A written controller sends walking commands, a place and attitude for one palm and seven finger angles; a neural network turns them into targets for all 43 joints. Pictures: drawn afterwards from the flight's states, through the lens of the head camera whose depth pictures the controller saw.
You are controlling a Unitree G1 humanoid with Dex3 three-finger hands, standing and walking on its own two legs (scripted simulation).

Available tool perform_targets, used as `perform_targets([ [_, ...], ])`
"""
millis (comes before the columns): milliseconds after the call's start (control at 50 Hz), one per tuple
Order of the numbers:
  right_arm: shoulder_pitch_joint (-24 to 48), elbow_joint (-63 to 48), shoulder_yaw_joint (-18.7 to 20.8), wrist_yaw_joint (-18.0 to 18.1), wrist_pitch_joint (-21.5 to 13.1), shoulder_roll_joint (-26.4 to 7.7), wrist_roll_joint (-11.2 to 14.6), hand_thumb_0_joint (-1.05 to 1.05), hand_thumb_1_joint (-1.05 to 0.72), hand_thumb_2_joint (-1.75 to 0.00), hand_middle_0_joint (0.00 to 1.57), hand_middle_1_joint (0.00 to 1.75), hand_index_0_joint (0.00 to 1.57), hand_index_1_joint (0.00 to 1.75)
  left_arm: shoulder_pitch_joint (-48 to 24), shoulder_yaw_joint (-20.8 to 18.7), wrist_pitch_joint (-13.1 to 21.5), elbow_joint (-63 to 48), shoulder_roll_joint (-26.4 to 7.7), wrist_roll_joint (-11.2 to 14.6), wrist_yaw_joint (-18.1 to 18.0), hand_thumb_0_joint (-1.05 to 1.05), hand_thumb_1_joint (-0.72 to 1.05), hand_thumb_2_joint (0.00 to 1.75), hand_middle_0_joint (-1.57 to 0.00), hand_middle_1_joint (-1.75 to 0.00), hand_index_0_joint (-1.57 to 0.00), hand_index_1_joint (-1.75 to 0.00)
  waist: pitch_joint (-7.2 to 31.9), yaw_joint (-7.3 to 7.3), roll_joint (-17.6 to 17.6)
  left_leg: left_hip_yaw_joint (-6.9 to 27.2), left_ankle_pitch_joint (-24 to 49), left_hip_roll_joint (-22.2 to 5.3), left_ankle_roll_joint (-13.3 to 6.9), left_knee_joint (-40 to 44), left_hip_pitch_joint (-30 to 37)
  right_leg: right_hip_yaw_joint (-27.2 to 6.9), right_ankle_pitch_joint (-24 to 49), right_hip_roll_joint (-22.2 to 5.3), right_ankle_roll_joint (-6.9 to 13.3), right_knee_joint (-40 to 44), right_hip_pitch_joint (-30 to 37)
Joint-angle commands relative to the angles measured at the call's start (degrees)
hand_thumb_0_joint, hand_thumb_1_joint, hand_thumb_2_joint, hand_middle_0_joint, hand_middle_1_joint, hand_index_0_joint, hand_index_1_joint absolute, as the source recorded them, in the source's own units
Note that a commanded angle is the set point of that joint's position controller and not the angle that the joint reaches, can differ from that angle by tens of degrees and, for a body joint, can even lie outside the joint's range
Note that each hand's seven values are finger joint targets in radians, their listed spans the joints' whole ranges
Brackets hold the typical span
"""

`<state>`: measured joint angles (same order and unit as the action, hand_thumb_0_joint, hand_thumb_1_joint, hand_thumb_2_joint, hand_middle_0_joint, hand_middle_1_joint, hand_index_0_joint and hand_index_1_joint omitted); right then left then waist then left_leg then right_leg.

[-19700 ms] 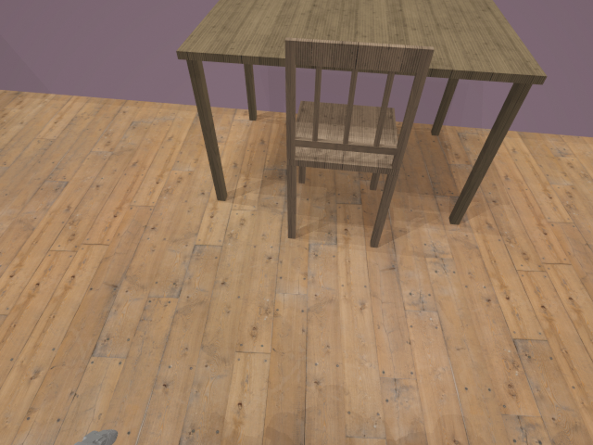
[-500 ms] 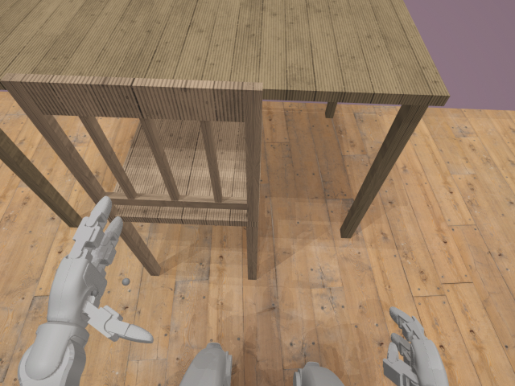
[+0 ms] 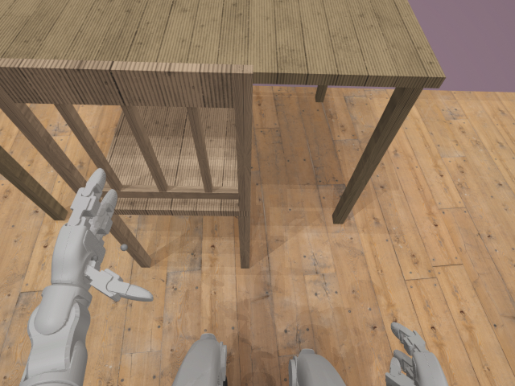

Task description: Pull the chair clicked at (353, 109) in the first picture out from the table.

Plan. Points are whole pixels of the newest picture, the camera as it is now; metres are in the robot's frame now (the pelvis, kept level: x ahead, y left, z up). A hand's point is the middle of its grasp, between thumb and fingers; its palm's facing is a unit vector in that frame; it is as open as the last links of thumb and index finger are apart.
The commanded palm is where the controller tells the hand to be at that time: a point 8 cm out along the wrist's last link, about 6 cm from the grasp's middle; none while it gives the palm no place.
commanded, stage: aim the fingers beside a spindle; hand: left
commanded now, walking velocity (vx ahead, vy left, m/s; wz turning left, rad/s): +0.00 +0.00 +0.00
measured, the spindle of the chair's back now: (148, 152) +0.52 +0.23 -0.02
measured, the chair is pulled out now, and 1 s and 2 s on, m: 0.00 0.00 0.00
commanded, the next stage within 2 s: push the fingers through the gap in 1.26 s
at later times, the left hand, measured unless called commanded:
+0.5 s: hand (133, 224) +0.35 +0.21 +0.01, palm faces +0.01 -1.00 -0.03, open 16.9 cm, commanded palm +0.34 +0.26 +0.01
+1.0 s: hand (138, 218) +0.37 +0.21 +0.00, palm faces +0.03 -1.00 -0.03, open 16.9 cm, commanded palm +0.35 +0.26 +0.01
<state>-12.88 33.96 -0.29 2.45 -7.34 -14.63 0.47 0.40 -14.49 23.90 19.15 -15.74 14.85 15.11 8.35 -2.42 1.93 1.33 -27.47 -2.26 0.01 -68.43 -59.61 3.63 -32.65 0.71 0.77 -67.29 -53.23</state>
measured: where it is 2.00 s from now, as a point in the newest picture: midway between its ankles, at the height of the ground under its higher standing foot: outside the picture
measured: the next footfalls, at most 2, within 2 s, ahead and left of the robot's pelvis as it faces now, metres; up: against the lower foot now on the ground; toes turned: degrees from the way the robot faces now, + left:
none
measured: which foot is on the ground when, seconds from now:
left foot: down 0.00-1.00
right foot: down 0.00-1.00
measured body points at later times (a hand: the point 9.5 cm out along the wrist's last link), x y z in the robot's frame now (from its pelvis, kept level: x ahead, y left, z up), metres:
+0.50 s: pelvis -0.01 +0.01 -0.01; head +0.10 +0.03 +0.42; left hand +0.35 +0.26 +0.02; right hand +0.13 -0.25 -0.12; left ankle +0.05 +0.12 -0.64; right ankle +0.00 -0.11 -0.64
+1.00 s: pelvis -0.01 +0.01 -0.02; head +0.11 +0.03 +0.42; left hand +0.36 +0.26 +0.01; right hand +0.11 -0.25 -0.13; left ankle +0.05 +0.12 -0.64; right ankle +0.00 -0.11 -0.64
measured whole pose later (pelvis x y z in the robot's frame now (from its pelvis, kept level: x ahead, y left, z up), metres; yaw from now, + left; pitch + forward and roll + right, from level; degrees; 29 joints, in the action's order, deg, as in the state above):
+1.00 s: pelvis -0.01 +0.01 -0.02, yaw -1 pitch +22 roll -3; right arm -13.7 34.8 -0.4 0.8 -1.2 -14.2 -0.2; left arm -14.8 -15.9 27.0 33.4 -16.7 11.4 11.9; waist 9.0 -4.2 1.7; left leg 0.5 -28.3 -2.4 -1.2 -72.6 -66.7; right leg 2.7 -32.9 0.8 -0.4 -70.8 -60.2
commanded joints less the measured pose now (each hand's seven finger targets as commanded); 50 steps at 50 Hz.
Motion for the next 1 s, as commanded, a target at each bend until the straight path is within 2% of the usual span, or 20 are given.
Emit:
perform_targets([
  [0,-0.13,-7.02,3.43,0.87,-2.29,-8.18,0.38,0.0,-0.9,-0.9,0.2,0.3,0.2,0.3,-10.39,-4.26,4.43,-10.67,-10.18,0.76,-0.32,0.0,-0.5,0.3,-0.06,-0.08,-0.06,-0.08,18.92,0.01,1.55,0.56,14.17,1.0,-1.56,7.65,16.64,-1.96,16.46,0.38,0.17,9.75,5.77],
  [60,-0.31,-6.86,3.56,0.68,-2.01,-8.18,0.31,0.0,-0.9,-0.9,0.2,0.3,0.2,0.3,-12.01,-2.74,4.67,-10.54,-8.51,0.76,-0.35,0.0,-0.5,0.3,-0.06,-0.08,-0.06,-0.08,19.58,-0.5,1.59,0.81,14.16,0.9,-1.42,7.63,17.63,-1.42,15.85,0.41,0.1,9.45,4.35],
  [180,-0.87,-6.23,3.44,0.77,-0.94,-8.6,0.17,0.0,-0.9,-0.9,0.2,0.3,0.2,0.3,-17.15,-4.24,4.99,-5.69,-10.78,-0.25,-0.9,0.0,-0.5,0.3,-0.06,-0.08,-0.06,-0.08,18.56,-0.75,1.24,1.21,12.19,0.78,-1.4,6.91,15.75,-1.41,13.46,0.61,0.38,8.57,1.91],
  [220,-0.79,-6.06,3.36,0.68,-0.73,-8.49,0.1,0.0,-0.9,-0.9,0.2,0.3,0.2,0.3,-20.4,-3.01,5.17,-5.18,-9.89,-0.58,-1.0,0.0,-0.5,0.3,-0.06,-0.08,-0.06,-0.08,19.25,-0.99,3.42,1.23,11.75,0.8,-1.22,6.69,16.59,-1.43,12.68,0.48,0.42,8.36,0.54],
  [320,-1.46,-5.8,3.43,0.58,0.01,-8.79,-0.12,0.0,-0.9,-0.9,0.2,0.3,0.2,0.3,-22.63,-4.91,5.52,-2.66,-11.87,-0.7,-1.04,0.0,-0.5,0.3,-0.06,-0.08,-0.06,-0.08,22.12,-0.56,2.06,1.48,13.07,0.66,-1.15,6.01,16.64,-1.46,13.76,0.6,0.47,7.52,1.22],
  [380,-1.89,-5.7,3.42,0.31,0.44,-8.78,-0.16,0.0,-0.9,-0.9,0.2,0.3,0.2,0.3,-23.17,-4.59,5.48,-1.65,-11.69,-0.92,-1.0,0.0,-0.5,0.3,-0.06,-0.08,-0.06,-0.08,22.34,-0.6,3.36,1.74,14.42,0.52,-1.05,5.83,17.37,-1.14,14.38,0.76,0.7,6.96,0.25],
  [420,-1.85,-5.76,3.53,0.09,0.83,-8.68,-0.09,0.0,-0.9,-0.9,0.2,0.3,0.2,0.3,-24.17,-2.66,5.42,-1.22,-9.53,-1.14,-0.98,0.0,-0.5,0.3,-0.06,-0.08,-0.06,-0.08,22.11,-1.3,2.66,1.82,14.15,0.42,-0.97,5.84,17.89,-0.93,14.03,0.77,0.53,7.02,-1.01],
  [460,-2.21,-5.24,3.51,0.1,1.31,-8.96,-0.14,0.0,-0.9,-0.9,0.2,0.3,0.2,0.3,-25.92,-4.11,5.28,1.15,-11.05,-1.21,-1.29,0.0,-0.5,0.3,-0.06,-0.08,-0.06,-0.08,21.01,-1.57,0.97,1.72,12.26,0.48,-1.1,5.36,15.55,-1.14,12.88,0.77,0.41,7.11,-1.16],
  [500,-2.4,-5.18,3.42,0.13,1.67,-9.0,-0.28,0.0,-0.9,-0.9,0.2,0.3,0.2,0.3,-27.24,-5.66,5.82,2.1,-12.83,-1.72,-1.71,0.0,-0.5,0.3,-0.06,-0.08,-0.06,-0.08,21.73,-1.06,2.49,1.74,12.46,0.55,-1.02,5.06,15.23,-1.18,12.77,0.8,0.59,6.29,-1.63],
  [520,-2.41,-5.25,3.42,0.03,1.75,-8.86,-0.33,0.0,-0.9,-0.9,0.2,0.3,0.2,0.3,-28.51,-4.64,6.14,1.61,-11.75,-1.69,-1.65,0.0,-0.5,0.3,-0.06,-0.08,-0.06,-0.08,22.43,-1.31,2.51,1.76,12.75,0.62,-1.01,4.85,15.65,-1.2,12.98,0.78,0.57,6.21,-1.6],
  [620,-3.08,-4.58,3.51,-0.05,2.32,-9.04,-0.45,0.0,-0.9,-0.9,0.2,0.3,0.2,0.3,-31.44,-5.12,7.11,3.62,-12.6,-1.87,-1.11,0.0,-0.5,0.3,-0.06,-0.08,-0.06,-0.08,24.07,-1.72,3.32,1.73,13.52,0.49,-0.96,3.81,15.96,-1.39,13.36,0.93,0.65,5.55,-2.76],
  [680,-3.4,-4.43,3.51,-0.03,2.64,-9.34,-0.41,0.0,-0.9,-0.9,0.2,0.3,0.2,0.3,-32.1,-6.16,7.2,4.74,-14.06,-1.8,-0.96,0.0,-0.5,0.3,-0.06,-0.08,-0.06,-0.08,24.0,-1.43,3.37,1.95,12.77,0.44,-0.98,3.86,15.38,-1.26,12.44,1.07,0.8,5.42,-2.76],
  [700,-3.28,-4.88,3.55,-0.2,2.72,-9.22,-0.4,0.0,-0.9,-0.9,0.2,0.3,0.2,0.3,-31.46,-5.46,7.29,3.17,-13.48,-1.99,-0.87,0.0,-0.5,0.3,-0.06,-0.08,-0.06,-0.08,25.69,-1.03,5.28,2.03,14.06,0.39,-0.77,4.31,17.56,-1.12,13.06,0.97,0.88,5.35,-2.86],
  [720,-3.25,-5.05,3.62,-0.33,2.85,-9.04,-0.33,0.0,-0.9,-0.9,0.2,0.3,0.2,0.3,-29.79,-4.7,6.88,3.39,-12.03,-1.63,-0.83,0.0,-0.5,0.3,-0.06,-0.08,-0.06,-0.08,25.58,-1.06,4.56,1.96,14.68,0.43,-0.77,4.55,18.24,-1.03,13.58,1.01,0.83,5.79,-2.51],
  [780,-3.63,-4.83,3.64,-0.45,3.22,-9.28,-0.3,0.0,-0.9,-0.9,0.2,0.3,0.2,0.3,-29.44,-4.2,6.28,3.11,-11.63,-1.56,-1.48,0.0,-0.5,0.3,-0.06,-0.08,-0.06,-0.08,24.78,-1.6,3.81,2.58,15.31,0.19,-0.77,4.69,18.25,-0.52,13.75,1.14,0.76,5.57,-3.35],
  [800,-3.57,-4.93,3.74,-0.53,3.41,-9.29,-0.23,0.0,-0.9,-0.9,0.2,0.3,0.2,0.3,-28.66,-4.92,6.32,2.31,-12.5,-1.83,-1.8,0.0,-0.5,0.3,-0.06,-0.08,-0.06,-0.08,25.31,-1.05,4.29,2.57,15.82,0.08,-0.62,4.94,18.89,-0.54,14.02,1.03,0.79,5.53,-3.24],
  [820,-3.45,-5.28,3.71,-0.65,3.53,-9.13,-0.25,0.0,-0.9,-0.9,0.2,0.3,0.2,0.3,-28.11,-3.92,6.29,1.25,-11.3,-1.82,-2.14,0.0,-0.5,0.3,-0.06,-0.08,-0.06,-0.08,25.42,-1.01,4.69,2.57,16.51,0.16,-0.53,5.23,19.51,-0.45,14.49,1.01,0.83,5.57,-2.9],
  [840,-3.28,-5.36,3.74,-0.84,3.6,-8.89,-0.24,0.0,-0.9,-0.9,0.2,0.3,0.2,0.3,-27.23,-3.45,6.11,1.3,-10.28,-1.62,-2.45,0.0,-0.5,0.3,-0.06,-0.08,-0.06,-0.08,24.71,-1.19,3.92,2.37,15.49,0.24,-0.6,5.32,18.99,-0.41,13.97,1.04,0.68,6.07,-2.64],
  [880,-3.33,-5.23,3.66,-0.68,3.86,-9.17,-0.32,0.0,-0.9,-0.9,0.2,0.3,0.2,0.3,-26.61,-5.17,6.31,2.12,-12.28,-2.04,-3.4,0.0,-0.5,0.3,-0.06,-0.08,-0.06,-0.08,23.26,-1.29,1.85,2.31,13.94,0.31,-0.83,5.19,16.54,-0.53,13.17,1.18,0.62,5.95,-2.3],
  [980,-3.13,-5.03,3.63,-0.57,3.97,-8.99,-0.41,0.0,-0.9,-0.9,0.2,0.3,0.2,0.3,-29.79,-3.95,7.55,2.23,-11.26,-2.64,-3.93,0.0,-0.5,0.3,-0.06,-0.08,-0.06,-0.08,22.71,-2.05,2.71,2.21,12.05,0.36,-0.86,4.9,16.65,-0.75,11.65,1.16,0.64,6.08,-3.6],
])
